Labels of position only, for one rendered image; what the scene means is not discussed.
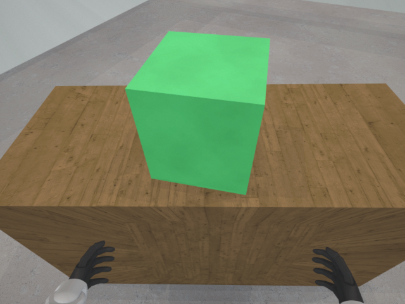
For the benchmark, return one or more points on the left robot forearm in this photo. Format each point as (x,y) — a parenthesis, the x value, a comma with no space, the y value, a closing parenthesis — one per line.
(71,291)

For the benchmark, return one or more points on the left robot hand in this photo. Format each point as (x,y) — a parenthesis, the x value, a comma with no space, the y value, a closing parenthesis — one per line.
(84,269)

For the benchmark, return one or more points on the right robot hand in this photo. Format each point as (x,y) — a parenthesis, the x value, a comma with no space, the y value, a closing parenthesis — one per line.
(344,287)

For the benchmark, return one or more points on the pedestal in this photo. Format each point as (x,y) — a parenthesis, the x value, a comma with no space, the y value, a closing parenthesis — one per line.
(328,171)

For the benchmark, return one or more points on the carton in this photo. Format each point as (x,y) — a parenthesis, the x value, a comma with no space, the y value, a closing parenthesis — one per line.
(198,103)

